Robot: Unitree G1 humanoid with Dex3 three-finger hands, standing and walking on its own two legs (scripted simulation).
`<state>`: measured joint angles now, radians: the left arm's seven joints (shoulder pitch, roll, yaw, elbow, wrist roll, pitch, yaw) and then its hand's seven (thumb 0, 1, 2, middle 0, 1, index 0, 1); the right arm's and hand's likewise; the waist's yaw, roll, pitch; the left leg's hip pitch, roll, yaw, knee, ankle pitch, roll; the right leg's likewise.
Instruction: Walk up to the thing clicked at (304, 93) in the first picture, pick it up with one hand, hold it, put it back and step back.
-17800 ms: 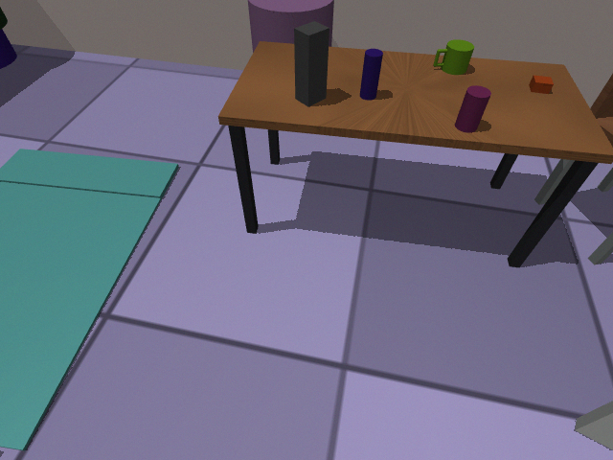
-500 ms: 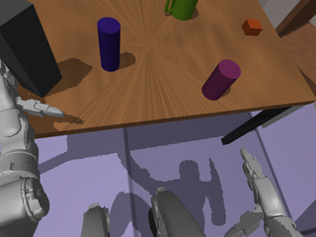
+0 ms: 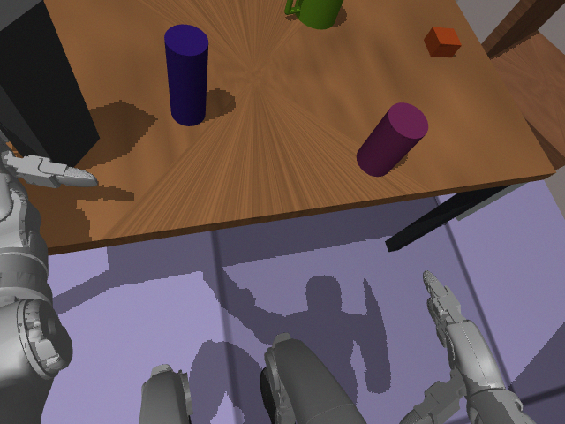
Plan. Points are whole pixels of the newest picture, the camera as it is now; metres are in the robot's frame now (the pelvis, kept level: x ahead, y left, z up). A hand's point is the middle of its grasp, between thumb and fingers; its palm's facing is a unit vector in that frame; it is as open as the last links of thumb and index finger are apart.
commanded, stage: close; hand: left
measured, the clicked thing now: (30, 93) +0.55 +0.20 +0.05
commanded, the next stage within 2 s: settle in 0.68 s
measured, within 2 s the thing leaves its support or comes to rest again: leaves its support in 1.00 s
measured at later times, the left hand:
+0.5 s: hand (28, 132) +0.51 +0.21 +0.03, palm faces +0.29 -0.96 +0.03, open 10.8 cm
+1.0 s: hand (36, 134) +0.51 +0.20 +0.03, palm faces +0.30 -0.95 +0.02, open 10.4 cm
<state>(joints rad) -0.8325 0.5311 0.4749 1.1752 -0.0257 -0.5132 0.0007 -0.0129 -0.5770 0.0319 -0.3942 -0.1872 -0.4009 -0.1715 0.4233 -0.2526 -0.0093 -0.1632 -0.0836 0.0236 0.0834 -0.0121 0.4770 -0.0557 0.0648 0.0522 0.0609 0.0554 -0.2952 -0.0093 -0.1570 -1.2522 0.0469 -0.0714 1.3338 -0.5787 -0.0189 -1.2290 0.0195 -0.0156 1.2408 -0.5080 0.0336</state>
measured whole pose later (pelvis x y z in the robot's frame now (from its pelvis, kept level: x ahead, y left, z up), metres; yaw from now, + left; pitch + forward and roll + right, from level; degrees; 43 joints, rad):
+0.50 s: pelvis +0.00 -0.01 +0.01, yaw +1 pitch +26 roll -4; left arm -0.80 0.50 0.47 1.14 -0.04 -0.53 0.04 -0.01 -0.28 0.46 -0.70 -0.61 -0.82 -0.65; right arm 0.43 -0.25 -0.01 -0.17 -0.09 0.03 0.09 -0.01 0.48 -0.06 0.06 0.05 0.06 0.06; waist -0.28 -0.02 -0.15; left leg -1.19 0.04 -0.08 1.30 -0.57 -0.03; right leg -1.17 0.01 -0.03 1.21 -0.51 0.03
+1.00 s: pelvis -0.01 -0.01 +0.00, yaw +1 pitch +26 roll -3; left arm -0.79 0.48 0.50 1.12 -0.01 -0.51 0.06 -0.08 -0.50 0.95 -0.66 -0.95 -0.81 -1.05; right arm 0.43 -0.26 -0.03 -0.17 -0.08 0.04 0.09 -0.01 0.49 -0.06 0.06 0.05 0.06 0.06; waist -0.28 -0.01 -0.16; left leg -1.22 0.05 -0.07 1.31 -0.56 -0.03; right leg -1.20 0.02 -0.02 1.24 -0.50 0.02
